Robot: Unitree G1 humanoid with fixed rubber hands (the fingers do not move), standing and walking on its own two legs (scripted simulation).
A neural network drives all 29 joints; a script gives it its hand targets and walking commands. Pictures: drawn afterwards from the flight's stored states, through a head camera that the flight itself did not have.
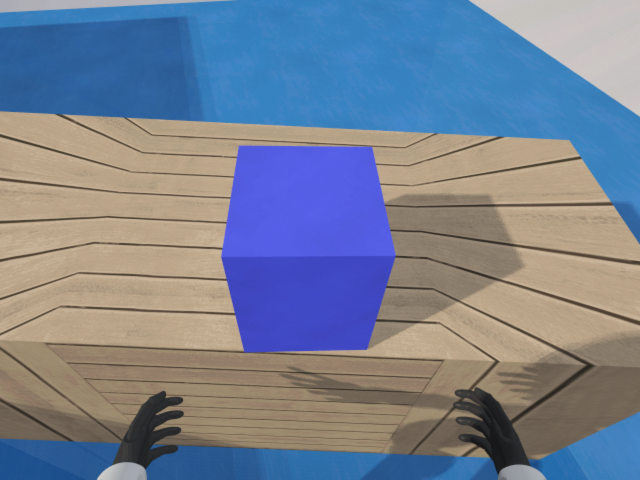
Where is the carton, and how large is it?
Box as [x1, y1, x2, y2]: [221, 146, 395, 351]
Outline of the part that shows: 239,146 221,257 244,351 366,349 395,256 372,148 338,146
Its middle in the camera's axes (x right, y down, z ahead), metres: -0.02 +0.03 +0.61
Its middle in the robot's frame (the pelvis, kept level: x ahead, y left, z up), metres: +0.43 +0.04 +0.00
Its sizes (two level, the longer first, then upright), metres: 0.210 0.200 0.250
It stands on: a pedestal, 0.66 m high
